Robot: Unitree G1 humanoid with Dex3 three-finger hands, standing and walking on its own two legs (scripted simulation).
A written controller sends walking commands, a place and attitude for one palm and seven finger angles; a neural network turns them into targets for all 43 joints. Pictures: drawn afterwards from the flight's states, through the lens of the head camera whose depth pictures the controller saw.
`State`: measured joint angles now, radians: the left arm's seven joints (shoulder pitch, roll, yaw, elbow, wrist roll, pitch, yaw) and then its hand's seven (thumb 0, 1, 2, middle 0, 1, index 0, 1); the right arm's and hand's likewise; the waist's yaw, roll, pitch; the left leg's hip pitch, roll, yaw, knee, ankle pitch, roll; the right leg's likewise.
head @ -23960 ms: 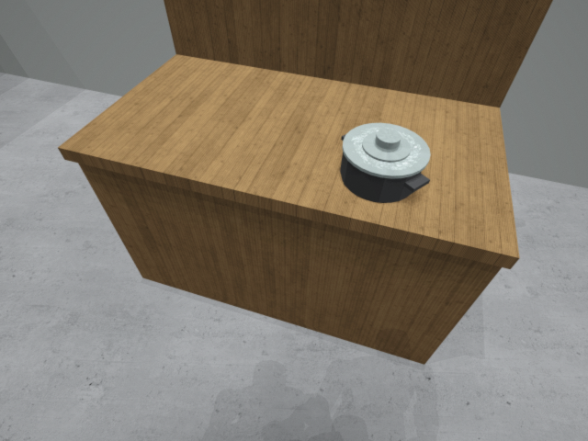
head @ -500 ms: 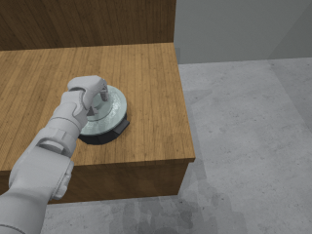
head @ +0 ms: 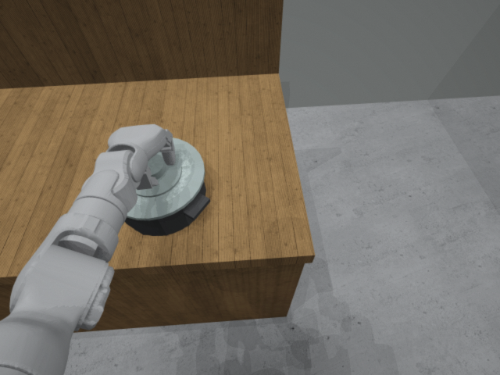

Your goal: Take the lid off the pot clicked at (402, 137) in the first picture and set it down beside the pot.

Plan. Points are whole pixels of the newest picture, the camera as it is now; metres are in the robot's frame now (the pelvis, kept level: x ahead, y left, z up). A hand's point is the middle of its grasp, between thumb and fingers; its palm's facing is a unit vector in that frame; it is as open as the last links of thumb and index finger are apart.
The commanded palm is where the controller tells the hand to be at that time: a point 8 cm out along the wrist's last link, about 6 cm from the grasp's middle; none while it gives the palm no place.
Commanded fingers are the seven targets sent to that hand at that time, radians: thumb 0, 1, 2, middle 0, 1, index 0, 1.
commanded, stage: lift the lid straight up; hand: left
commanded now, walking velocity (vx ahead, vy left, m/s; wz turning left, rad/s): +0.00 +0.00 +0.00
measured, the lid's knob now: (150, 167) +0.49 +0.16 +0.02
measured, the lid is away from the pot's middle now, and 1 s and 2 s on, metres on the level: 0.00 0.01 0.03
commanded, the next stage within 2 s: move the lid sideways beside the pot in 1.68 s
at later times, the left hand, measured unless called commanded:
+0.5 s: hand (134, 156) +0.46 +0.17 +0.09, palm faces -0.35 -0.05 -0.93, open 7.6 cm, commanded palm +0.47 +0.17 +0.16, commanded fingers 0.00 0.60 0.99 -0.67 -1.07 -0.84 -1.14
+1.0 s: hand (127, 135) +0.47 +0.17 +0.13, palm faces -0.31 -0.04 -0.95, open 7.6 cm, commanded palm +0.47 +0.17 +0.20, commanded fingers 0.00 0.60 0.99 -0.67 -1.07 -0.84 -1.14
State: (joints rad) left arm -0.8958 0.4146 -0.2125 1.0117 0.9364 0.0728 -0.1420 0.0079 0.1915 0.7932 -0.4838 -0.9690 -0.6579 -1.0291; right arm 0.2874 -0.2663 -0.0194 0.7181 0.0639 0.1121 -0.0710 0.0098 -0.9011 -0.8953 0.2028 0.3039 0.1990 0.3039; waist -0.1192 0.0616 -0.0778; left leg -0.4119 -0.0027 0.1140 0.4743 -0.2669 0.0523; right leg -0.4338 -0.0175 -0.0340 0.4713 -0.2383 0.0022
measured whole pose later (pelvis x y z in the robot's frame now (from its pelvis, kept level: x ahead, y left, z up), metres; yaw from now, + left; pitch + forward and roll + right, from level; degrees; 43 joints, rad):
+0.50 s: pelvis -0.01 +0.00 +0.00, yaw +1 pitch +9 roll +0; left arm -0.96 0.44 -0.23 1.00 0.92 0.11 -0.21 0.02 0.19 0.79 -0.49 -0.95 -0.67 -1.04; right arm 0.25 -0.27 0.00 0.71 0.07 0.09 -0.08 0.01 -0.90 -0.90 0.20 0.30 0.20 0.30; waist -0.11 0.06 -0.06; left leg -0.36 -0.01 0.10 0.44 -0.25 0.05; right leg -0.38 -0.02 -0.04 0.44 -0.22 0.00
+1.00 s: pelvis +0.00 +0.01 +0.00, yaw +1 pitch +9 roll +0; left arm -1.03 0.44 -0.24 0.96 0.91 0.14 -0.27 0.03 0.19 0.79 -0.49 -0.95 -0.67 -1.04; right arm 0.25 -0.27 0.01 0.71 0.07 0.08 -0.06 0.01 -0.90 -0.90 0.20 0.30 0.20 0.30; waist -0.10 0.07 -0.06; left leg -0.33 -0.03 0.10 0.42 -0.24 0.07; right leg -0.35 -0.04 -0.04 0.43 -0.22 0.02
